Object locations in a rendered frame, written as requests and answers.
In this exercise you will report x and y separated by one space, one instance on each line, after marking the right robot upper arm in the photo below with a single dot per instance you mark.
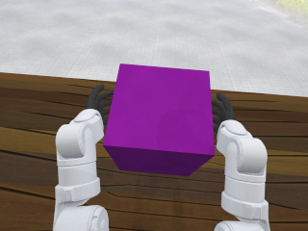
233 225

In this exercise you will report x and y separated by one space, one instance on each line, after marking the right robot forearm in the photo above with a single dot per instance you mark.
245 174

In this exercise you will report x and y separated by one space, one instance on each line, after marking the left robot forearm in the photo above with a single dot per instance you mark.
76 161

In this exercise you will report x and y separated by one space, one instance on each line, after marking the left robot upper arm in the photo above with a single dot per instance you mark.
83 218

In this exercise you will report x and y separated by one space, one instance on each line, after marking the carton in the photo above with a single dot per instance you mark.
161 120

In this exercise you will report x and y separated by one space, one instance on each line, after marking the left robot hand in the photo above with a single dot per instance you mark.
94 101

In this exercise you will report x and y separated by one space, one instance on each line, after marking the right robot hand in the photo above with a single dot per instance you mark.
225 111

